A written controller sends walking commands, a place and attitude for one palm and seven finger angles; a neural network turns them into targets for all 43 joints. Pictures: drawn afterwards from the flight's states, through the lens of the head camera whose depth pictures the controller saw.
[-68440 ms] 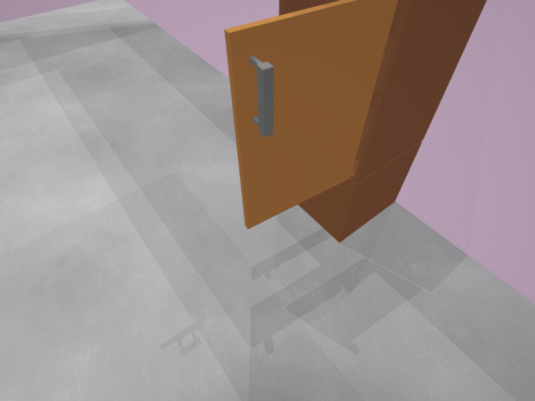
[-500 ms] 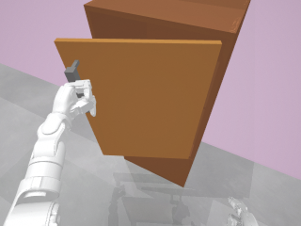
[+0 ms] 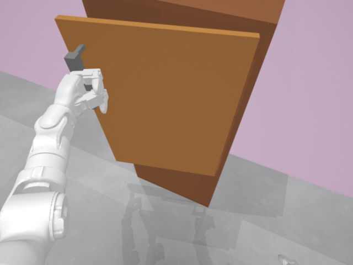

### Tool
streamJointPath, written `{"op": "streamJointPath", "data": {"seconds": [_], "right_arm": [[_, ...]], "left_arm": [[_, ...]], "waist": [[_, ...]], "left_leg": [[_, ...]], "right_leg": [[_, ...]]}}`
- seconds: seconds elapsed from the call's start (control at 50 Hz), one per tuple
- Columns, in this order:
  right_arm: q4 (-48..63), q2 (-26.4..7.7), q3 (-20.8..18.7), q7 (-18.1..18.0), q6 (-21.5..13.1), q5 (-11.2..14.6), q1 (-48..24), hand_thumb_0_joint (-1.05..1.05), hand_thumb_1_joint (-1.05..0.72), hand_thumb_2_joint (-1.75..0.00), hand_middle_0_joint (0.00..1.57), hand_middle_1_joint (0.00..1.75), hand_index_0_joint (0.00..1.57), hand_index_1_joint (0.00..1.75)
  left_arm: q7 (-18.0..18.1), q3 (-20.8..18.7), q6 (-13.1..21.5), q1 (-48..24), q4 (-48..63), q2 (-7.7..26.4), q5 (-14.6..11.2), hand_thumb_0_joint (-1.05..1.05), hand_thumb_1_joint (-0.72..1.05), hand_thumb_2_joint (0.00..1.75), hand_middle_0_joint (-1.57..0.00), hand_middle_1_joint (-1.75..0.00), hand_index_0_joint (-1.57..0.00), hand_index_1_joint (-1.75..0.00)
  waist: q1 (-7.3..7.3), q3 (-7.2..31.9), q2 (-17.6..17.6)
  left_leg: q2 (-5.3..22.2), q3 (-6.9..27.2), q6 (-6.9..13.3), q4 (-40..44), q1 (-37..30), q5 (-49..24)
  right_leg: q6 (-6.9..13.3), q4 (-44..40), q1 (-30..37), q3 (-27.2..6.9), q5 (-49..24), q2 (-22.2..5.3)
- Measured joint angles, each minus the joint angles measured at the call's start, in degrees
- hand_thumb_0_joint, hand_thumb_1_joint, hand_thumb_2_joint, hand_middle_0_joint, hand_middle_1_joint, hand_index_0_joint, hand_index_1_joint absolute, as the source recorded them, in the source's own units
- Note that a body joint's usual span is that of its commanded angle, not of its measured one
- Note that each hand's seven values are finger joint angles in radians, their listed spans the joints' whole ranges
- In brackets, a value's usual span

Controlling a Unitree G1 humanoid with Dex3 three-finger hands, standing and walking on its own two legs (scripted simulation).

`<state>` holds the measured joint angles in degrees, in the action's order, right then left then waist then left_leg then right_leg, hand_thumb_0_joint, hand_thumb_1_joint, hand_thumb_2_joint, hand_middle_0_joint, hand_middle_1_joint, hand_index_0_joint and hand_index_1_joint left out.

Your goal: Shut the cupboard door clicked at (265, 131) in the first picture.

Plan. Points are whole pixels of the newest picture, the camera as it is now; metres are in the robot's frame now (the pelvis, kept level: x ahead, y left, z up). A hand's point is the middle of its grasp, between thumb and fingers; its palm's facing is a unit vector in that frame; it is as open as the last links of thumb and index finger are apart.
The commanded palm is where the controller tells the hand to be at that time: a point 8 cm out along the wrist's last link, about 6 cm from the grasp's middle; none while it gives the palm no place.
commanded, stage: push the door shut along its arc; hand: left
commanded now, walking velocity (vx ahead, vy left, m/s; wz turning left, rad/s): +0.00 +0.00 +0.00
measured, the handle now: (87, 78) +0.52 +0.21 +0.13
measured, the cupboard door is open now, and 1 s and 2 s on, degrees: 14 1 0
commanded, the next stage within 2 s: pull the fist back off the door in 1.10 s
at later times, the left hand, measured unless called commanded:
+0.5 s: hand (116, 80) +0.50 +0.14 +0.14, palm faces -0.32 -0.95 +0.00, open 3.1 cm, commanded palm +0.50 +0.18 +0.14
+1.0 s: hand (134, 67) +0.55 +0.10 +0.14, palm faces -0.41 -0.91 +0.01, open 3.1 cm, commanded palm +0.56 +0.14 +0.14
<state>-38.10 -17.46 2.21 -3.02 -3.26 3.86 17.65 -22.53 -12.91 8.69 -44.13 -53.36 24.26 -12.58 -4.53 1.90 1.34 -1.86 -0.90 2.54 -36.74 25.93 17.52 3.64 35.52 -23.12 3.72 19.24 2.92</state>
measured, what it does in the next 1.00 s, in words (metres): stands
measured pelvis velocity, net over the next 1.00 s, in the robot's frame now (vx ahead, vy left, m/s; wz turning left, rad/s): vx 0.02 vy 0.02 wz -0.03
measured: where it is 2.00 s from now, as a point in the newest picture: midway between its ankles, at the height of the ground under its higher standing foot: outside the picture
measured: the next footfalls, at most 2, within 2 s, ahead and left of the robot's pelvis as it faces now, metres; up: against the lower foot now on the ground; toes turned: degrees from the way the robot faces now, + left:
none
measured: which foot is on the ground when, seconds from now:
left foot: down 0.00-1.00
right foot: down 0.00-1.00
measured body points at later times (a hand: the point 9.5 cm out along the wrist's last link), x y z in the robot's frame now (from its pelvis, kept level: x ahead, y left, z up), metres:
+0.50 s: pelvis +0.00 +0.02 -0.01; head +0.08 +0.03 +0.43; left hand +0.51 +0.19 +0.15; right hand +0.02 -0.26 -0.12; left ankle +0.01 +0.09 -0.72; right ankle -0.02 -0.08 -0.72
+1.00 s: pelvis +0.02 +0.02 -0.02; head +0.13 +0.02 +0.42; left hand +0.57 +0.15 +0.15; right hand -0.02 -0.26 -0.13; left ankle +0.01 +0.09 -0.72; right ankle -0.02 -0.08 -0.72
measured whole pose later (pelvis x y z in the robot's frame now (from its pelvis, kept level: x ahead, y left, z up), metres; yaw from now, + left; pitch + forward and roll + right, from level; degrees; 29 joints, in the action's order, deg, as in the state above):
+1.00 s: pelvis +0.02 +0.02 -0.02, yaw -1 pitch +18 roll -2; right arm -41.4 -17.2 1.7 -2.3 -2.6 0.5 23.9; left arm -28.0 -12.3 9.3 -71.2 -75.5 29.8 -7.4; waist -11.6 4.5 1.9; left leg -1.4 -1.8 3.9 -45.9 41.8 22.2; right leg 2.5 43.0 -38.4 3.1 22.6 3.2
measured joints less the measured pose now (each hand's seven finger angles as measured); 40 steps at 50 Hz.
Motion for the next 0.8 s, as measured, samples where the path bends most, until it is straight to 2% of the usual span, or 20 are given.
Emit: {"op": "streamJointPath", "data": {"seconds": [0.1,0.24,0.34,0.62,0.7,0.8], "right_arm": [[-0.28,0.06,0.08,0.17,-0.19,-0.34,0.04,0.01,-0.90,-0.90,0.21,0.30,0.20,0.30],[-0.30,0.20,0.22,0.45,-0.19,-0.88,0.84,0.01,-0.90,-0.90,0.21,0.30,0.20,0.30],[-0.77,-0.04,-0.01,0.60,-0.29,-1.21,2.07,0.01,-0.90,-0.90,0.21,0.30,0.20,0.30],[-2.48,-0.61,-0.45,0.68,-0.92,-2.48,4.23,0.01,-0.90,-0.90,0.21,0.30,0.20,0.30],[-2.38,-0.61,-0.37,0.72,-0.67,-2.79,4.80,0.00,-0.90,-0.90,0.21,0.30,0.20,0.30],[-2.10,-0.44,-0.66,0.94,-0.32,-3.11,6.08,0.00,-0.90,-0.90,0.21,0.30,0.20,0.30]], "left_arm": [[-1.19,0.52,1.17,-3.76,-4.14,0.20,0.45,0.02,0.90,0.90,-1.30,-1.50,-1.30,-1.50],[-2.16,-0.93,2.36,-8.12,-9.44,1.40,1.39,0.02,0.90,0.90,-1.30,-1.50,-1.30,-1.50],[-2.86,-0.14,3.12,-11.03,-12.04,1.90,1.71,0.02,0.90,0.90,-1.30,-1.50,-1.30,-1.50],[-3.97,0.26,2.65,-21.46,-18.97,3.74,3.64,0.02,0.90,0.90,-1.30,-1.50,-1.30,-1.50],[-4.03,-1.20,2.25,-23.64,-20.86,4.31,4.57,0.02,0.90,0.90,-1.30,-1.50,-1.30,-1.50],[-3.94,-1.43,2.49,-24.68,-20.76,5.41,5.73,0.01,0.88,0.91,-1.30,-1.50,-1.30,-1.50]], "waist": [[-0.87,0.28,0.02],[-2.21,0.87,-0.11],[-2.80,1.02,0.05],[-5.87,1.38,0.09],[-6.96,1.61,0.17],[-7.46,1.89,0.57]], "left_leg": [[-0.18,-0.20,0.36,-0.81,1.58,0.24],[-0.21,-0.78,0.82,-2.00,3.88,0.69],[-0.32,-0.79,1.13,-3.22,5.77,1.12],[-0.23,-0.94,1.70,-6.81,12.45,2.34],[0.04,-1.26,1.77,-7.62,13.80,2.93],[0.27,-1.44,1.70,-8.44,15.21,3.59]], "right_leg": [[-0.33,0.77,-1.57,-0.15,0.17,-0.22],[-0.79,1.90,-3.97,-0.66,0.40,-0.32],[-1.10,2.80,-5.67,-0.60,0.70,-0.45],[-1.59,5.69,-12.03,-0.57,1.51,-0.47],[-1.63,6.34,-13.43,-0.88,1.86,-0.23],[-1.59,7.02,-14.87,-1.07,2.35,-0.01]]}}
